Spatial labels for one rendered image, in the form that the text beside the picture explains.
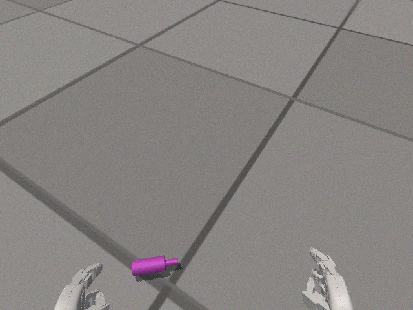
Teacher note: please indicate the left robot hand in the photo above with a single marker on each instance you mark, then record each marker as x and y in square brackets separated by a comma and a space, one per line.
[73, 296]

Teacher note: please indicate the bottle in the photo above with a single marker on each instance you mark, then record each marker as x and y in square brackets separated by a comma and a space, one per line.
[151, 265]

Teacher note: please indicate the right robot hand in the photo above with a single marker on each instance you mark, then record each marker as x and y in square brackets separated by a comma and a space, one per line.
[336, 295]

